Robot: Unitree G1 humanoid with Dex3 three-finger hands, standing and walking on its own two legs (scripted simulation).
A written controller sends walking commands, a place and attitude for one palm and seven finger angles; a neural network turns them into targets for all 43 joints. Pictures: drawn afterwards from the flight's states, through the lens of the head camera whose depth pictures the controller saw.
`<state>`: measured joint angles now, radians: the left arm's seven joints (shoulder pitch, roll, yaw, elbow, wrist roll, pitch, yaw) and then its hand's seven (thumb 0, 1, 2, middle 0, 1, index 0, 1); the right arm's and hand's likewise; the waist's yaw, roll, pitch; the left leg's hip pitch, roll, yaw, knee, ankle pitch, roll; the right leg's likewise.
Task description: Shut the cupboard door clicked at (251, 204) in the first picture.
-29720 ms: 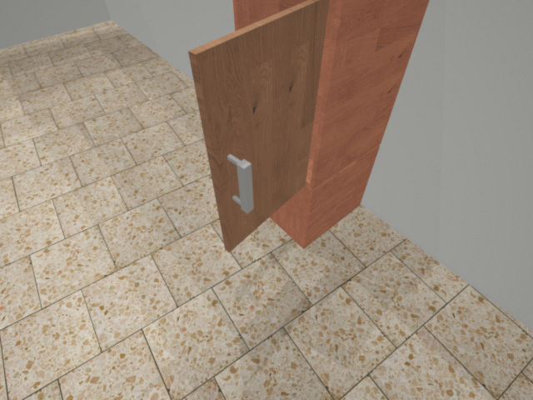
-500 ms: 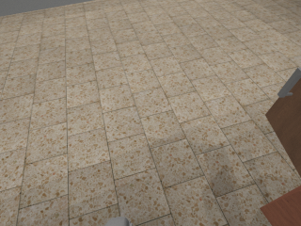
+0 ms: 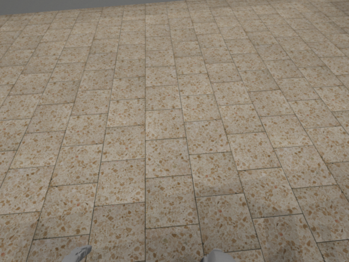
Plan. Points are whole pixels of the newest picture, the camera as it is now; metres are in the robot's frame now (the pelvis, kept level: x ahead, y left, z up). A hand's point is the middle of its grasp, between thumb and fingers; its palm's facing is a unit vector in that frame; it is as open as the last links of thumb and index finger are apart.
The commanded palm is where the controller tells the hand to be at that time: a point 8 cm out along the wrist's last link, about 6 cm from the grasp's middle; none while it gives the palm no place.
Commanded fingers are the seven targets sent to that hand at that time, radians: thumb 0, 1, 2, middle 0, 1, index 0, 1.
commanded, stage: walk to a spot facing it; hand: left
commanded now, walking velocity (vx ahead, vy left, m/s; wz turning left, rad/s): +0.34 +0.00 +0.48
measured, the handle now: out of the picture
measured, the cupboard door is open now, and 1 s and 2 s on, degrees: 71 71 71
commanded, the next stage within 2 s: turn to face it in 0.50 s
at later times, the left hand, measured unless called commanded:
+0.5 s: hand out of the picture +0.08 +0.17 -0.17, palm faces +0.38 -0.90 -0.20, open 7.3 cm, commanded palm none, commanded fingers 0.00 0.90 0.90 -0.20 -0.30 -0.20 -0.30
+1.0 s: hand (93, 186) +0.35 +0.28 -0.17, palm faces +0.27 -0.95 -0.17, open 7.4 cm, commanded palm none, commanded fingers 0.00 0.90 0.90 -0.20 -0.30 -0.20 -0.30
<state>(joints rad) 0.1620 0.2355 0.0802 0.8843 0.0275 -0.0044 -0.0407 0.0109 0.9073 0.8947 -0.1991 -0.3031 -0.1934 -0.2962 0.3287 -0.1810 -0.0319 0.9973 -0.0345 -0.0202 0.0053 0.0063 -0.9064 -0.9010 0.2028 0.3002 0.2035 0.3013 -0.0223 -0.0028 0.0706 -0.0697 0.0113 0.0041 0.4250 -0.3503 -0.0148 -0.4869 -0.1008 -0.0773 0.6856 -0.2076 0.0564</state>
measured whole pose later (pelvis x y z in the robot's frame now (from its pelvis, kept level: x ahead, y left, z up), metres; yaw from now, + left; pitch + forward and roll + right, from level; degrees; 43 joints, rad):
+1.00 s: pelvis +0.32 +0.09 +0.00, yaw +14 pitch +0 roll -2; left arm 0.19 0.17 0.06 0.95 0.03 0.06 -0.01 0.01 0.91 0.89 -0.20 -0.30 -0.19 -0.30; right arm 0.23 -0.17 -0.02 0.99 -0.03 0.00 -0.03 0.00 -0.93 -0.90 0.20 0.30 0.20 0.30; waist -0.01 0.00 0.06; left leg -0.17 0.04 0.21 0.49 -0.33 0.06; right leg -0.39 -0.03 -0.07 0.75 -0.30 0.03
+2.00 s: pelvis +0.41 +0.11 +0.00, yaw -21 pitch +2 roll +0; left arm 0.17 0.22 0.05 0.87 0.02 0.05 -0.01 0.01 0.90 0.89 -0.20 -0.30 -0.20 -0.30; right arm 0.19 -0.27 -0.05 0.89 -0.01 0.05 -0.02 0.01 -0.91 -0.90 0.20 0.30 0.20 0.30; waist -0.02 0.01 0.08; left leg -0.47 0.08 0.05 0.95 -0.44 -0.09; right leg -0.27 0.01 0.03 0.53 -0.29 -0.01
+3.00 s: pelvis +0.47 +0.08 +0.01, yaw -55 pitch +2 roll -2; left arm 0.18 0.27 0.09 0.89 0.02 0.09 -0.03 0.01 0.91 0.89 -0.20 -0.30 -0.20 -0.30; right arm 0.19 -0.20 0.00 0.84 -0.03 0.01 -0.03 0.01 -0.91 -0.90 0.20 0.30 0.20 0.30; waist 0.02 -0.03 0.08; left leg -0.27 0.10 0.12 0.52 -0.28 0.00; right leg -0.48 0.02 -0.01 1.12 -0.48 0.05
